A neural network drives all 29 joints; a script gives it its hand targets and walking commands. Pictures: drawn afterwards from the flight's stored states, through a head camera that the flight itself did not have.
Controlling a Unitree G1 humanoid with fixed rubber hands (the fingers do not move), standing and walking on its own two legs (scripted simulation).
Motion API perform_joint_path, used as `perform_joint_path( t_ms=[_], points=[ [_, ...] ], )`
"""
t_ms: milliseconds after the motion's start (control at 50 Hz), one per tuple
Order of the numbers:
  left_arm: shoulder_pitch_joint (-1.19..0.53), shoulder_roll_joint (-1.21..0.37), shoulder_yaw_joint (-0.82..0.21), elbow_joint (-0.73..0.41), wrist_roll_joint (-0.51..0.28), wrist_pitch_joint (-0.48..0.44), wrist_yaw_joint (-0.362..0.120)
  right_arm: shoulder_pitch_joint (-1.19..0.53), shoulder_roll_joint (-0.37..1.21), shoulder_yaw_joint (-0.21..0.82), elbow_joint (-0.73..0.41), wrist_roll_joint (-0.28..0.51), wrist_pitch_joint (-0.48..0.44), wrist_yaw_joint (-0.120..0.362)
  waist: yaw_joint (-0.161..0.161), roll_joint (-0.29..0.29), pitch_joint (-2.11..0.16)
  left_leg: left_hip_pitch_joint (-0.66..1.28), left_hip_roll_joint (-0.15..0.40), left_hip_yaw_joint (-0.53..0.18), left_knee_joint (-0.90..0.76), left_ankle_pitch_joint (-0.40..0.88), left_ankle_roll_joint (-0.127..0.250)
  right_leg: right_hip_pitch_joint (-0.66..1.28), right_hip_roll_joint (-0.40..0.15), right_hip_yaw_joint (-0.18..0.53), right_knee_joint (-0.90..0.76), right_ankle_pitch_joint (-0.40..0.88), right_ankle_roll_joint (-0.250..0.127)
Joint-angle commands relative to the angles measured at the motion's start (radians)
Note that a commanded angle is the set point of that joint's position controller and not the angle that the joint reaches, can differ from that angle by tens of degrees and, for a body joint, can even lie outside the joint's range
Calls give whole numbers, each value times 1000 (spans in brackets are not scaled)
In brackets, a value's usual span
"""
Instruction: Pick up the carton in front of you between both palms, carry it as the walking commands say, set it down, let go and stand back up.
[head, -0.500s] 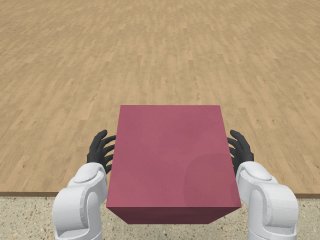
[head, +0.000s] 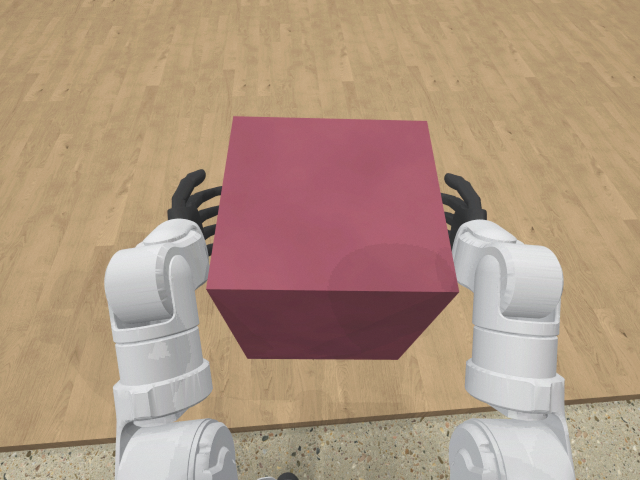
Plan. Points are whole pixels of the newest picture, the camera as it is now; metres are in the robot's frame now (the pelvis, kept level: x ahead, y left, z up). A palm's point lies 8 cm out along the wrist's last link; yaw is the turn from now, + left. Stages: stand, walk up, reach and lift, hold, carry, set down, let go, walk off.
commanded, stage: carry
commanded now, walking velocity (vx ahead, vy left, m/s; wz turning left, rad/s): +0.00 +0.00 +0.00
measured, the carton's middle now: (326, 254) +0.39 +0.00 +0.07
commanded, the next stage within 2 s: none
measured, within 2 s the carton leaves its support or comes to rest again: neither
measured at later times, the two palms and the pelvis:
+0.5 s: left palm (215, 221) +0.40 +0.12 +0.12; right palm (475, 224) +0.39 -0.18 +0.11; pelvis +0.06 -0.02 +0.01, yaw +0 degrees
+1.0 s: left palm (198, 248) +0.36 +0.13 +0.13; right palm (481, 254) +0.34 -0.16 +0.12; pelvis +0.03 +0.00 +0.01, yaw -2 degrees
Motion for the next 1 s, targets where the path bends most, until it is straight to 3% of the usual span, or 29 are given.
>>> perform_joint_path(
  t_ms=[0,20,60,80,100,120,180,200,240,280,320,340,400,420,440,480,520,620,640,680,700,720,760,780,800,820,880,920,980],
  points=[
    [-647,-905,-686,-131,-306,-40,-97,-666,885,675,-158,339,-32,123,12,130,-691,546,224,-236,-55,588,49,135,-35,44,-174,188,-9],
    [-610,-902,-696,-111,-293,-44,-99,-629,873,677,-150,312,-35,119,17,92,-699,534,211,-195,-12,674,37,163,-65,58,-88,360,-6],
    [-520,-903,-702,-83,-295,-54,-107,-579,881,695,-135,299,-45,117,31,40,-710,494,184,-159,38,739,50,174,-85,58,-58,562,1],
    [-521,-923,-713,-94,-304,-59,-112,-606,874,711,-201,292,-55,115,25,12,-703,486,183,-157,48,759,49,192,-92,67,-26,665,5],
    [-521,-891,-707,-130,-303,-65,-111,-582,831,700,-172,272,-50,108,46,14,-687,486,170,-145,60,797,54,162,-101,72,-8,697,11],
    [-502,-896,-733,-155,-307,-63,-114,-548,863,706,-179,275,-56,111,27,22,-706,485,179,-153,67,807,60,173,-96,68,-14,689,9],
    [-460,-894,-754,-138,-308,-60,-120,-464,839,705,-134,251,-53,117,29,115,-689,593,195,-167,48,907,73,64,-78,70,-72,498,24],
    [-419,-900,-746,-110,-310,-62,-123,-463,834,717,-149,263,-54,119,22,53,-683,600,210,-190,48,954,81,68,-76,52,-59,502,37],
    [-416,-899,-756,-120,-296,-72,-135,-428,865,730,-123,259,-56,130,26,38,-666,554,188,-152,56,876,68,123,-65,37,-145,524,30],
    [-435,-919,-764,-123,-300,-85,-147,-435,893,741,-112,248,-74,136,34,34,-627,471,137,-105,67,702,43,190,-82,47,-148,773,24],
    [-413,-921,-771,-77,-287,-97,-151,-462,893,755,-114,254,-89,138,22,-33,-611,339,110,-85,37,460,17,283,-121,67,-79,995,4],
    [-400,-934,-769,-76,-282,-106,-152,-443,912,759,-82,255,-95,139,31,-62,-599,304,91,-63,-2,403,3,300,-124,53,-45,1039,-2],
    [-350,-894,-748,-33,-253,-114,-154,-412,901,756,-29,247,-103,143,32,-32,-567,355,117,-86,37,476,6,212,-128,70,-72,968,24],
    [-411,-904,-779,-84,-275,-124,-152,-422,919,759,-59,256,-115,147,25,-7,-578,375,134,-101,45,551,15,208,-116,60,-68,903,22],
    [-379,-910,-756,-55,-257,-123,-149,-444,899,762,-44,258,-112,145,23,21,-566,384,128,-90,43,578,15,188,-106,64,-79,897,34],
    [-412,-915,-769,-80,-275,-132,-145,-459,912,771,-89,273,-123,143,34,30,-587,411,151,-112,46,608,21,211,-101,58,-107,809,27],
    [-371,-915,-753,-30,-270,-125,-139,-423,893,744,-55,274,-118,144,30,53,-568,397,144,-104,36,569,2,225,-115,66,-131,823,23],
    [-383,-890,-754,-23,-272,-119,-137,-404,870,720,-11,250,-113,137,43,15,-557,378,137,-91,40,446,-4,228,-132,83,-134,875,17],
    [-370,-897,-745,-27,-276,-120,-138,-400,885,723,-35,257,-111,138,28,-26,-543,365,144,-110,31,411,-7,225,-135,76,-116,881,13],
    [-373,-890,-737,-6,-266,-119,-133,-407,873,712,-6,248,-107,134,32,-48,-527,355,145,-100,44,363,-8,217,-148,88,-129,911,21],
    [-363,-886,-715,16,-253,-115,-136,-421,868,714,-14,247,-108,132,21,-26,-511,345,146,-104,32,324,-20,204,-145,78,-125,896,10],
    [-398,-909,-728,-11,-275,-117,-134,-408,867,687,-24,239,-109,132,23,23,-531,379,157,-110,35,341,-15,203,-144,75,-132,811,5],
    [-373,-891,-713,24,-253,-118,-131,-426,874,698,6,245,-106,132,30,2,-511,391,158,-110,20,319,-14,155,-135,76,-140,718,4],
    [-398,-894,-722,-2,-259,-118,-132,-427,877,707,-11,255,-108,135,29,3,-505,400,173,-135,3,329,-9,151,-118,70,-143,588,-1],
    [-419,-896,-726,11,-250,-119,-129,-477,878,711,-22,262,-112,134,29,-2,-505,384,171,-130,-1,320,-7,148,-118,72,-134,578,-3],
    [-413,-909,-724,17,-272,-117,-128,-461,867,695,-30,256,-110,133,32,46,-499,413,174,-135,-13,291,-11,105,-110,89,-159,460,-13],
    [-389,-902,-710,21,-250,-112,-125,-461,873,694,-9,255,-105,131,26,38,-505,406,174,-147,-27,287,-5,103,-97,80,-164,391,-11],
    [-431,-904,-720,23,-275,-112,-124,-425,859,667,25,238,-100,128,31,36,-501,406,162,-131,-20,289,-8,111,-103,87,-165,457,-10],
    [-428,-878,-686,37,-235,-108,-113,-447,856,669,45,249,-94,130,33,51,-476,412,185,-172,-71,228,-4,70,-81,82,-177,237,-18]
  ],
)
